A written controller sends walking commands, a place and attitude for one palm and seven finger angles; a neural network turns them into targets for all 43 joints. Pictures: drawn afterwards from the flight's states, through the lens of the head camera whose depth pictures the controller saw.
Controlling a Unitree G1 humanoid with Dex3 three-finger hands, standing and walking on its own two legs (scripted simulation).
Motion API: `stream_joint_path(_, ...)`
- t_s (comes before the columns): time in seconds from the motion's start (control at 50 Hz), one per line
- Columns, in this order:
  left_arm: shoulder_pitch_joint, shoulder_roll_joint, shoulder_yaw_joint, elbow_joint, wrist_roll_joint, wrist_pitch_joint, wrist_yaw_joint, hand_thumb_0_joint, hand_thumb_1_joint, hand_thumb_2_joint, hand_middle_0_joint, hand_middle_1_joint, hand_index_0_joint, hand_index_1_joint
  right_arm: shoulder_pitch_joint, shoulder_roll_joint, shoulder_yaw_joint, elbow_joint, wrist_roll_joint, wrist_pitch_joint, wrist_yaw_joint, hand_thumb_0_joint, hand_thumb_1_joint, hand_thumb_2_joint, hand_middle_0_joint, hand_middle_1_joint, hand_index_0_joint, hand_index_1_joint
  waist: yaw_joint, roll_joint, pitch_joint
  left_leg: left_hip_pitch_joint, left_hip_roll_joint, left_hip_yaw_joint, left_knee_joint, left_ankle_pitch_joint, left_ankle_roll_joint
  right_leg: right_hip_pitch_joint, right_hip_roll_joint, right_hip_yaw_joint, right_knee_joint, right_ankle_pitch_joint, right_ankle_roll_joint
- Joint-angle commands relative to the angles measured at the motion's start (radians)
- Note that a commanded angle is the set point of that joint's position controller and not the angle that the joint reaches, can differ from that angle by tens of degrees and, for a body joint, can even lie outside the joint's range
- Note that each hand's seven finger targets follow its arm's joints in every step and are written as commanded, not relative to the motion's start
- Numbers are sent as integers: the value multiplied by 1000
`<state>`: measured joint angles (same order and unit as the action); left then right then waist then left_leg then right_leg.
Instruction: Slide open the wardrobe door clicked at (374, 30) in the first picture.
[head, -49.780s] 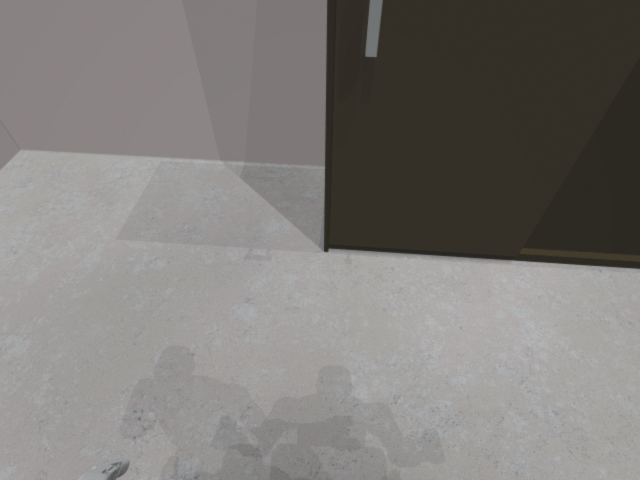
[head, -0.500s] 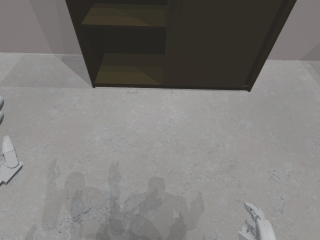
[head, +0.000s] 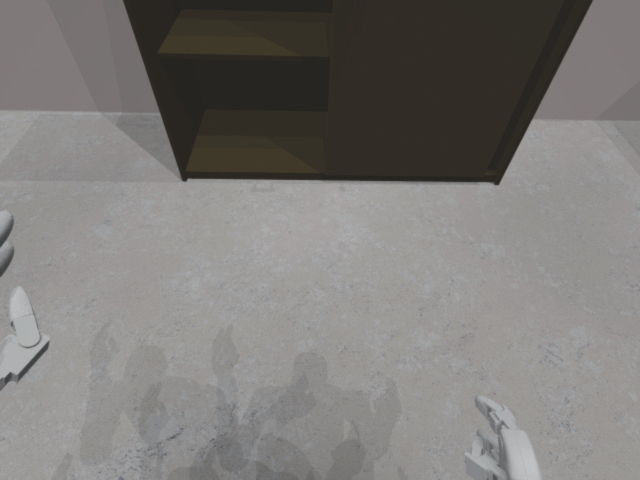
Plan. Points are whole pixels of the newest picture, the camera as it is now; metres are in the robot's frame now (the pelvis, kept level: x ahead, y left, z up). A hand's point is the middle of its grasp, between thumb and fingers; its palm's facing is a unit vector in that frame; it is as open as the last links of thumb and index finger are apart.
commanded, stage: let the arm hang, fingers relaxed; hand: left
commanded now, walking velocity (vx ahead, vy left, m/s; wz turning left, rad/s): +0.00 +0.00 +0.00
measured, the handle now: out of the picture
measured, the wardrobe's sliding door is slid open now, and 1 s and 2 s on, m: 0.65 0.65 0.65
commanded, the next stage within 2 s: look to check the result in 1.12 s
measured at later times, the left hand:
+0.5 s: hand out of the picture +0.00 +0.21 -0.17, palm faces -0.04 -0.97 -0.23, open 7.0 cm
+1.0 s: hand out of the picture +0.03 +0.20 -0.17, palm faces -0.05 -0.98 -0.21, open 7.3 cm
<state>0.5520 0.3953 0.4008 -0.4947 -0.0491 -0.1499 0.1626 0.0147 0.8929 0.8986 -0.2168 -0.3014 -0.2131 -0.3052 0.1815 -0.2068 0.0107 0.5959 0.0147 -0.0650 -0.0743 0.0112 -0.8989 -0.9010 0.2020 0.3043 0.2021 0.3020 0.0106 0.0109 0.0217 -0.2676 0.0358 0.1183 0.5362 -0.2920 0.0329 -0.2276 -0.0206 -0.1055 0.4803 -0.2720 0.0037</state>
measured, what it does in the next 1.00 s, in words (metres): stands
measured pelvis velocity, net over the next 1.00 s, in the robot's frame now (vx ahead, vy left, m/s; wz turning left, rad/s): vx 0.00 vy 0.03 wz -0.03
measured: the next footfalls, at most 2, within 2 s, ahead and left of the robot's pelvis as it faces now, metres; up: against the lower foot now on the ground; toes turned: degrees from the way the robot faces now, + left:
none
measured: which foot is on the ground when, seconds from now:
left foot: down 0.00-1.00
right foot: down 0.00-1.00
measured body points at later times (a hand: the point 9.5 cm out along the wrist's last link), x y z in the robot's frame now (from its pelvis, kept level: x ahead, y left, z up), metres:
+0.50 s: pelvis -0.01 +0.01 +0.01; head +0.03 +0.02 +0.45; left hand +0.01 +0.26 -0.15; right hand -0.02 -0.23 -0.15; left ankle +0.00 +0.09 -0.74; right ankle -0.01 -0.12 -0.74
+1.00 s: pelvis +0.00 +0.03 +0.01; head +0.02 +0.02 +0.46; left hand +0.04 +0.25 -0.15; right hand +0.00 -0.20 -0.15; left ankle +0.00 +0.09 -0.74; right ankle -0.01 -0.12 -0.74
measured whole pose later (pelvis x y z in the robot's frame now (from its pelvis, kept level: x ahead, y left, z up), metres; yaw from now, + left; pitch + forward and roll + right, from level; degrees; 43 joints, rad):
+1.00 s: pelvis +0.00 +0.03 +0.01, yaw -1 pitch +0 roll +0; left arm 0.19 0.17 -0.01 1.14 0.02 0.00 0.03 0.01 0.93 0.90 -0.21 -0.30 -0.20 -0.30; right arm 0.23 -0.17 0.00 1.13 -0.02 0.00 -0.02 0.01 -0.91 -0.90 0.20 0.30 0.20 0.30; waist -0.02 0.01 0.05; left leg -0.15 -0.03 0.17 0.37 -0.22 0.07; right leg -0.16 -0.07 -0.06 0.39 -0.22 0.04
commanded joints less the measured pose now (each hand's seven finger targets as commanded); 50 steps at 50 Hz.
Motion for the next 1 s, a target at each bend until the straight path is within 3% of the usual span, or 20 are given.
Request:
stream_joint_path(0.0, -105, -13, -334, 608, 64, 47, -99, 0, 900, 900, -200, -300, -200, -300, -116, -220, -88, 96, -7, -125, 86, 0, -900, -900, 200, 300, 200, 300, -65, 7, -95, 12, 126, -107, 33, 368, -23, -71, -124, 56, 82, 317, -10)
stream_joint_path(0.02, -179, 30, -293, 624, 66, 125, -136, 0, 900, 900, -200, -300, -200, -300, -56, -293, -96, 77, -1, -47, 97, 0, -900, -900, 200, 300, 200, 300, -48, 26, -123, -8, 133, -124, -1, 326, -14, -72, -136, 100, 46, 230, -8)
stream_joint_path(0.04, -202, 4, -303, 664, 71, 139, -142, 0, 900, 900, -200, -300, -200, -300, -42, -240, -84, 69, -10, -17, 95, 0, -900, -900, 200, 300, 200, 300, -41, 3, -128, -37, 138, -142, -23, 260, 0, -74, -113, 74, 54, 128, -5)
stream_joint_path(0.06, -232, -5, -315, 725, 68, 143, -146, 0, 900, 900, -200, -300, -200, -300, -43, -229, -66, 66, -16, 5, 96, 0, -900, -900, 200, 300, 200, 300, -32, -15, -97, -85, 141, -172, -57, 202, 14, -75, -97, 64, 64, 47, 1)
stream_joint_path(0.12, -297, 3, -348, 922, 67, 147, -146, 0, 900, 900, -200, -300, -200, -300, -42, -213, -40, 87, -32, 42, 93, 0, -900, -900, 200, 300, 200, 300, -15, -117, -88, -89, 119, -180, -94, 228, 13, 8, -108, 81, 37, 116, -2)
stream_joint_path(0.18, -343, -13, -379, 1127, 64, 155, -139, 0, 900, 900, -200, -300, -200, -300, -29, -183, -27, 154, -43, 65, 88, 0, -900, -900, 200, 300, 200, 300, -15, -68, -74, -36, 97, -155, -137, 254, -1, 44, -117, 108, 5, 170, 3)
stream_joint_path(0.22, -352, -11, -384, 1233, 63, 155, -138, 0, 900, 900, -200, -300, -200, -300, -23, -175, -21, 201, -44, 69, 84, 0, -900, -900, 200, 300, 200, 300, -13, 19, -74, -9, 95, -147, -175, 245, -6, 70, -112, 117, -20, 145, 7)
stream_joint_path(0.26, -347, -12, -389, 1323, 61, 150, -140, 0, 900, 900, -200, -300, -200, -300, -19, -167, -17, 252, -42, 69, 80, 0, -900, -900, 200, 300, 200, 300, -15, 67, -63, 15, 92, -140, -200, 191, -9, 71, -111, 128, -62, 108, 6)
stream_joint_path(0.3, -337, -18, -390, 1391, 62, 145, -140, 0, 900, 900, -200, -300, -200, -300, 1, -158, -17, 294, -37, 69, 76, 0, -900, -900, 200, 300, 200, 300, -18, 48, -43, 31, 90, -140, -208, 154, -11, 63, -112, 131, -97, 91, 2)
stream_joint_path(0.32, -324, -61, -376, 1410, 65, 144, -137, 0, 900, 900, -200, -300, -200, -300, 19, -137, -25, 312, -43, 69, 72, 0, -900, -900, 200, 300, 200, 300, -18, 88, -66, 41, 92, -136, -214, 127, -7, 75, -114, 125, -112, 83, -2)
stream_joint_path(0.34, -325, -54, -381, 1432, 63, 145, -136, 0, 900, 900, -200, -300, -200, -300, 27, -132, -24, 330, -42, 73, 71, 0, -900, -900, 200, 300, 200, 300, -19, 101, -55, 43, 89, -133, -220, 96, -9, 71, -113, 122, -120, 71, -4)
stream_joint_path(0.38, -325, -59, -386, 1471, 61, 143, -136, 0, 900, 900, -200, -300, -200, -300, 52, -121, -26, 365, -39, 73, 68, 0, -900, -900, 200, 300, 200, 300, -22, 87, -51, 42, 92, -135, -232, 94, -9, 79, -113, 120, -131, 80, -7)
stream_joint_path(0.42, -325, -68, -390, 1501, 61, 142, -135, 0, 900, 900, -200, -300, -200, -300, 79, -114, -28, 395, -36, 71, 63, 0, -900, -900, 200, 300, 200, 300, -23, 26, -54, 63, 99, -138, -230, 129, -6, 80, -113, 117, -136, 99, -6)
stream_joint_path(0.5, -312, -78, -394, 1556, 61, 142, -133, 0, 900, 900, -200, -300, -200, -300, 121, -103, -28, 444, -32, 66, 57, 0, -900, -900, 200, 300, 200, 300, -23, -8, -37, 80, 105, -133, -236, 173, -2, 77, -111, 110, -137, 118, -4)
stream_joint_path(0.58, -307, -92, -398, 1588, 61, 147, -131, 0, 900, 900, -200, -300, -200, -300, 133, -89, -25, 480, -33, 67, 53, 0, -900, -900, 200, 300, 200, 300, -23, -17, 13, 73, 106, -127, -256, 140, 0, 49, -108, 110, -144, 86, -1)
stream_joint_path(0.66, -300, -98, -398, 1605, 62, 146, -129, 0, 900, 900, -200, -300, -200, -300, 140, -76, -26, 497, -33, 65, 52, 0, -900, -900, 200, 300, 200, 300, -23, -41, 5, 89, 102, -123, -257, 154, 2, 47, -108, 111, -140, 96, 0)
stream_joint_path(0.76, -299, -113, -396, 1613, 63, 142, -125, 0, 900, 900, -200, -300, -200, -300, 138, -64, -23, 513, -34, 59, 50, 0, -900, -900, 200, 300, 200, 300, -25, -30, -6, 119, 103, -115, -246, 238, 2, 54, -109, 112, -131, 147, 4)
stream_joint_path(0.88, -306, -121, -394, 1617, 65, 148, -125, 0, 900, 900, -200, -300, -200, -300, 124, -59, -22, 523, -36, 60, 49, 0, -900, -900, 200, 300, 200, 300, -23, 8, 52, 99, 100, -119, -274, 196, -2, 39, -106, 112, -140, 112, 8)
stream_joint_path(0.98, -309, -119, -395, 1616, 65, 146, -127, 0, 900, 900, -200, -300, -200, -300, 113, -68, -22, 520, -35, 57, 49, 0, -900, -900, 200, 300, 200, 300, -24, 6, 40, 117, 101, -118, -275, 218, -3, 44, -107, 113, -139, 130, 8)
